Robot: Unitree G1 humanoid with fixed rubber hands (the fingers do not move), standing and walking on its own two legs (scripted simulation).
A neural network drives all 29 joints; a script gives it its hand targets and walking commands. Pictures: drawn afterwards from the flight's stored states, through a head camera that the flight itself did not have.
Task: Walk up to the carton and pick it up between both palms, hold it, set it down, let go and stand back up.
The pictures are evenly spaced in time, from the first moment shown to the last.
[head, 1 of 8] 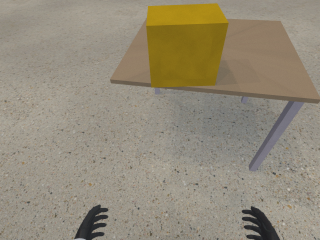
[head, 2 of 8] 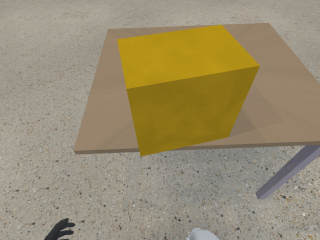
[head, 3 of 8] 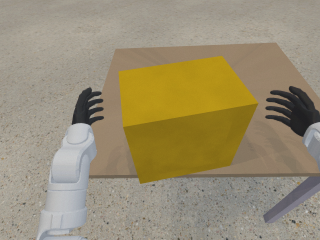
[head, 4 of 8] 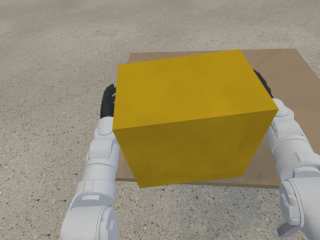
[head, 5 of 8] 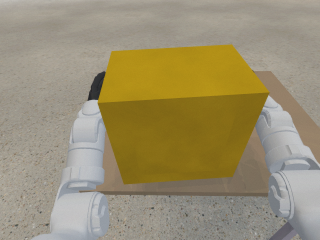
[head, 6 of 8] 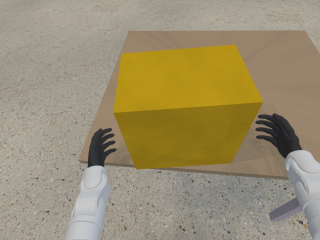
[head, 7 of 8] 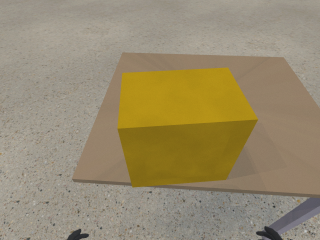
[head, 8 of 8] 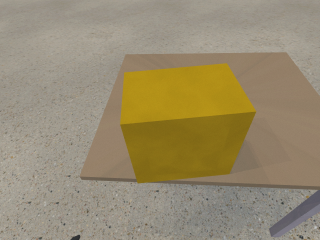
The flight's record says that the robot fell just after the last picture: no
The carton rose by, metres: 0.20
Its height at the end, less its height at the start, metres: +0.00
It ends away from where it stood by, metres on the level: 0.01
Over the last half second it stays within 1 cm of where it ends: yes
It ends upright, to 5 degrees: yes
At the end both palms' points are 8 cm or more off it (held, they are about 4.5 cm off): yes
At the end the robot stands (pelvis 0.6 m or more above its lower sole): yes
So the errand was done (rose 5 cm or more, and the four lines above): yes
